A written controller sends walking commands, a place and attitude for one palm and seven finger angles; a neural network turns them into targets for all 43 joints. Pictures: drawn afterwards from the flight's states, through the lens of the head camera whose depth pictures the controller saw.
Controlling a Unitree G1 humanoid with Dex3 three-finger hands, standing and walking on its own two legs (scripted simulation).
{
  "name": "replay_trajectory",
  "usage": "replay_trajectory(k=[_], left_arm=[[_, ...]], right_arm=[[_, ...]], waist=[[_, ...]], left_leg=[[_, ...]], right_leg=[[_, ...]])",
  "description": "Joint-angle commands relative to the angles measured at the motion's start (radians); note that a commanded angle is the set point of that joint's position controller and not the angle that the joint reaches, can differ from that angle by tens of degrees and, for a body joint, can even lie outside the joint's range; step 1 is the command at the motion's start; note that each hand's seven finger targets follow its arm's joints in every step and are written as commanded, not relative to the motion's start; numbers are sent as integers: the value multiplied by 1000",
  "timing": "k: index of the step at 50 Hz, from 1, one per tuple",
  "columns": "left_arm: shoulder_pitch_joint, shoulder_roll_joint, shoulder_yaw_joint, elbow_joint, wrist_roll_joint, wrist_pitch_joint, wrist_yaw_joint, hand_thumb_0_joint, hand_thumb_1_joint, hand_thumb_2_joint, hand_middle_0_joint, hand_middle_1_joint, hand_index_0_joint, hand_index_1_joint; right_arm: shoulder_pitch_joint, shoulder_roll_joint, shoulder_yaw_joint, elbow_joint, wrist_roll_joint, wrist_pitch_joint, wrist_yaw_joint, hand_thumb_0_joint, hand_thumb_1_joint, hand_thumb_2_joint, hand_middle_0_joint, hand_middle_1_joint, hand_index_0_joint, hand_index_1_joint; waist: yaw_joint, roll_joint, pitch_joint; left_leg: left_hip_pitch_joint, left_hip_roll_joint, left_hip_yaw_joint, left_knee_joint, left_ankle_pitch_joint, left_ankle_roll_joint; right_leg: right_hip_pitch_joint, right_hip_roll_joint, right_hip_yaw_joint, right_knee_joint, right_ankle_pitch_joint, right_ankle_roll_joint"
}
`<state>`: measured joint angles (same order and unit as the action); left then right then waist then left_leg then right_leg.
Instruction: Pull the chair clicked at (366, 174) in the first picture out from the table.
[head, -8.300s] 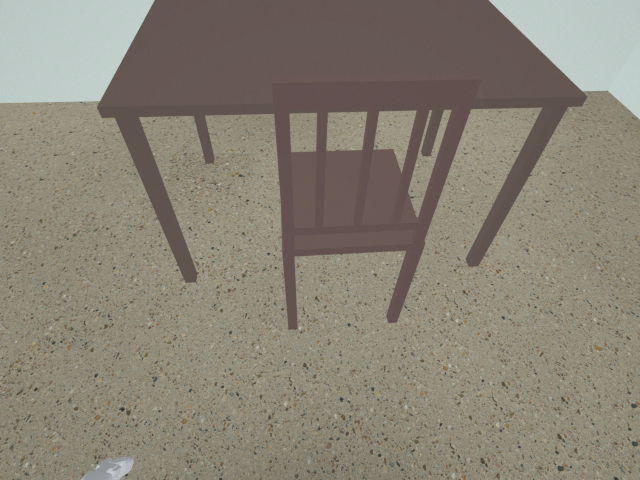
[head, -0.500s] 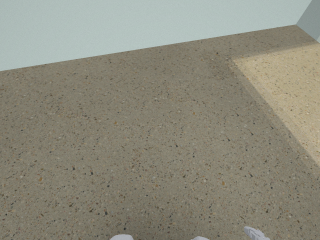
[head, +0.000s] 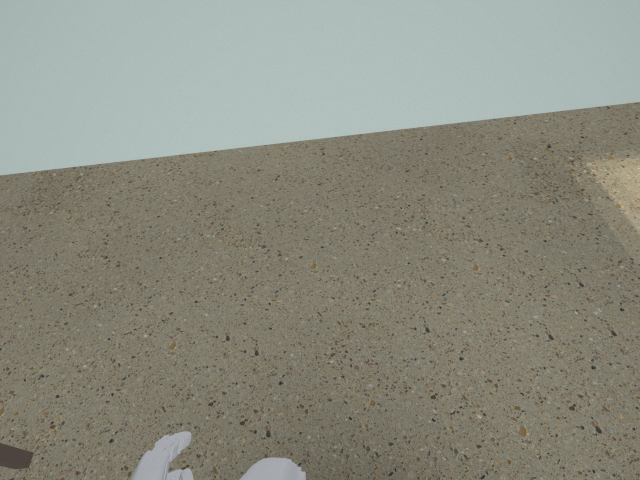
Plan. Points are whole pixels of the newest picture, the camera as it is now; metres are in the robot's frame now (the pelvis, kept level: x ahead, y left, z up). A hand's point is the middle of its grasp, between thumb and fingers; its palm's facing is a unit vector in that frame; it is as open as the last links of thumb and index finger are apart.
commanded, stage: turn to face it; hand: left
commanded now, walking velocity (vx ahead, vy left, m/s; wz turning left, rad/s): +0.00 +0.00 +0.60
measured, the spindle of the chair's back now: out of the picture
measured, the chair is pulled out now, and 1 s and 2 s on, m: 0.00 0.00 0.00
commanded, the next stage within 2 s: none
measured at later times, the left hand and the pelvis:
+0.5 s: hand out of the picture -0.04 +0.27 -0.18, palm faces +0.35 -0.91 -0.24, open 7.4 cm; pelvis -0.01 +0.05 +0.00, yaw +17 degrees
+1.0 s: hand out of the picture +0.02 +0.25 -0.13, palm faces +0.51 -0.81 -0.30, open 7.4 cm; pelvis +0.00 +0.00 +0.00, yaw +34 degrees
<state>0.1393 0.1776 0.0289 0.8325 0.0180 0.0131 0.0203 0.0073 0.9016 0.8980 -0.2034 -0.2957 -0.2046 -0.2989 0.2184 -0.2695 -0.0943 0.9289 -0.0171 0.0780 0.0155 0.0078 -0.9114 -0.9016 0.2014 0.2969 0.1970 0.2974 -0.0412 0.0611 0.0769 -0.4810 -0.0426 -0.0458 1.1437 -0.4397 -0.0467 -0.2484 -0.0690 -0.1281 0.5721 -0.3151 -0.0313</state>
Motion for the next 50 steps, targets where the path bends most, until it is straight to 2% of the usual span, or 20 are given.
replay_trajectory(k=[1, 12, 14, 16, 17, 18, 19, 20, 21, 22, 26, 32, 37, 41, 44, 45, 46, 47, 48, 50], left_arm=[[11, 187, 50, -62, 2, -27, 15, 0, 900, 900, -200, -300, -200, -300], [160, 250, 74, 12, 14, -14, 12, 0, 900, 900, -200, -300, -200, -300], [153, 259, 81, 20, 13, -10, 11, 0, 900, 900, -200, -300, -200, -300], [140, 255, 83, 25, 3, -4, 6, 0, 900, 900, -200, -300, -200, -300], [143, 226, 80, 11, -5, 1, 2, 0, 900, 900, -200, -300, -200, -300], [97, 149, 59, -38, -10, 2, -6, 0, 900, 900, -200, -300, -200, -300], [40, 169, 52, -56, 0, 15, 3, 0, 900, 900, -200, -300, -200, -300], [24, 168, 52, -49, 3, 21, 4, 0, 900, 900, -200, -300, -200, -300], [19, 160, 60, -31, 4, 21, 5, 0, 900, 900, -200, -300, -200, -300], [25, 175, 63, -11, 2, 20, 0, 0, 900, 900, -200, -300, -200, -300], [77, 175, 63, 17, 1, 22, -8, 0, 900, 900, -200, -300, -200, -300], [7, 169, 63, -20, 0, 23, 0, 0, 900, 900, -200, -300, -200, -300], [-80, 149, 53, -65, -7, 14, 3, 0, 900, 900, -200, -300, -200, -300], [-55, 141, 49, -70, -15, 6, 7, 0, 900, 900, -200, -300, -200, -300], [31, 155, 55, -52, -21, -2, 13, 0, 900, 900, -200, -300, -200, -300], [74, 181, 61, -42, -19, -10, 16, 0, 900, 900, -200, -300, -200, -300], [101, 250, 76, -36, -7, -19, 22, 0, 900, 900, -200, -300, -200, -300], [92, 313, 83, -47, 4, -17, 25, 0, 900, 900, -200, -300, -200, -300], [69, 295, 73, -58, -2, -10, 26, 0, 900, 900, -200, -300, -200, -300], [-50, 217, 61, -78, -6, -11, 27, 0, 900, 900, -200, -300, -200, -300]], right_arm=[[-19, -63, -14, -68, -6, -15, 17, 0, -900, -900, 200, 300, 200, 300], [-146, -33, 17, -98, 6, -31, 18, 0, -900, -900, 200, 300, 200, 300], [-122, -37, 18, -98, 8, -40, 14, 0, -900, -900, 200, 300, 200, 300], [-51, -66, 9, -86, 3, -50, 13, 0, -900, -900, 200, 300, 200, 300], [23, -145, -11, -71, -1, -60, 9, 0, -900, -900, 200, 300, 200, 300], [88, -262, -41, -64, -1, -65, -1, 0, -900, -900, 200, 300, 200, 300], [137, -273, -39, -37, 6, -56, -8, 0, -900, -900, 200, 300, 200, 300], [103, -239, -28, -42, 3, -57, -17, 0, -900, -900, 200, 300, 200, 300], [54, -208, -22, -54, 0, -61, -29, 0, -900, -900, 200, 300, 200, 300], [2, -182, -12, -70, -1, -61, -33, 0, -900, -900, 200, 300, 200, 300], [-39, -160, -3, -91, 3, -72, -31, 0, -900, -900, 200, 300, 200, 300], [8, -156, -10, -82, -1, -68, -28, 0, -900, -900, 200, 300, 200, 300], [50, -162, -20, -68, -8, -62, -29, 0, -900, -900, 200, 300, 200, 300], [41, -163, -26, -74, -9, -56, -29, 0, -900, -900, 200, 300, 200, 300], [3, -150, -29, -85, -3, -49, -25, 0, -900, -900, 200, 300, 200, 300], [-9, -131, -27, -88, 5, -50, -22, 0, -900, -900, 200, 300, 200, 300], [16, -67, -19, -95, 15, -51, -15, 0, -900, -900, 200, 300, 200, 300], [20, -44, -17, -119, 9, -49, -18, 0, -900, -900, 200, 300, 200, 300], [6, -99, -30, -111, -5, -42, -18, 0, -900, -900, 200, 300, 200, 300], [38, -82, -34, -71, -7, -21, -4, 0, -900, -900, 200, 300, 200, 300]], waist=[[25, -233, -40], [98, -280, -116], [86, -277, -136], [41, -208, -169], [-4, -34, -217], [-48, 292, -216], [-59, 197, -227], [-39, 140, -186], [-27, 186, -160], [-6, 148, -126], [34, 55, -125], [15, 66, -107], [-12, 88, -121], [2, 104, -167], [43, 86, -184], [71, 39, -187], [79, -169, -208], [81, -357, -173], [70, -245, -137], [7, -240, -63]], left_leg=[[-81, 75, 17, 89, 84, -30], [37, 76, 137, -347, -6, -18], [103, 72, 155, -444, 22, -4], [273, 61, 159, -664, 209, 11], [468, 165, 11, -751, 396, 62], [583, 447, -357, -777, 859, 200], [552, 492, -330, -750, 969, 274], [507, 447, -266, -759, 895, 262], [482, 385, -245, -749, 880, 239], [436, 336, -198, -750, 861, 219], [392, 258, -136, -781, 774, 182], [374, 256, -256, -812, 599, 212], [389, 253, -357, -773, 652, 235], [357, 229, -406, -732, 727, 228], [233, 174, -414, -690, 625, 179], [134, 135, -386, -642, 494, 137], [-50, 43, -262, -497, 182, 64], [-180, -73, -59, -249, -151, -8], [-123, -11, -85, -71, -149, 2], [-103, 30, -68, 59, -22, -5]], right_leg=[[62, -243, 133, -270, 276, -60], [225, -312, 23, -157, 562, -88], [212, -327, 0, -113, 564, -75], [137, -298, -65, 30, 491, -10], [-41, -241, -92, 228, 309, 48], [-349, -85, -76, 453, -341, 134], [-361, -79, 47, 558, -374, 120], [-376, -95, 79, 596, -303, 116], [-389, -88, 94, 626, -242, 122], [-378, -80, 112, 649, -170, 127], [-316, -54, 111, 623, -50, 140], [-313, -34, 135, 508, -52, 151], [-270, 9, 143, 344, -130, 139], [-148, 51, 142, 192, -132, 120], [59, 70, 129, -42, 19, 103], [196, 31, 155, -190, 116, 99], [363, -176, 328, -298, 98, 40], [322, -429, 555, -317, 194, -83], [155, -440, 486, -309, 202, -135], [41, -311, 345, -326, 112, -89]])
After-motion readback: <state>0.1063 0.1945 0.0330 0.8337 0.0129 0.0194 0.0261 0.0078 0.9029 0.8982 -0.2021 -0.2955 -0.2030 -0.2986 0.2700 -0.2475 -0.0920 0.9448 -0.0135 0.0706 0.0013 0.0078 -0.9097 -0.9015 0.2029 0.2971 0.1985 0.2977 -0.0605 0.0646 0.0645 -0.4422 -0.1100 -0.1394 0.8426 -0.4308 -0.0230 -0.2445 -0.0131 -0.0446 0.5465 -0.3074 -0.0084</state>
